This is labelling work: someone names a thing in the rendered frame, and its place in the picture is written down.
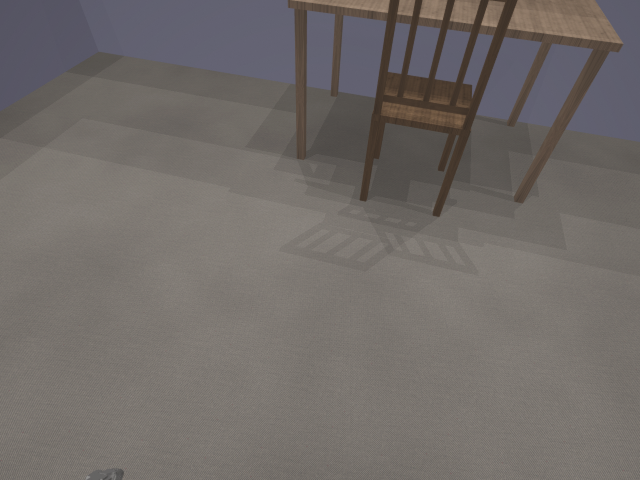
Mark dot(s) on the table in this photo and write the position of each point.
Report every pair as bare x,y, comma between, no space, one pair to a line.
579,23

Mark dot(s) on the chair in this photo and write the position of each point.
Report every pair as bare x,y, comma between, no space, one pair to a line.
428,103

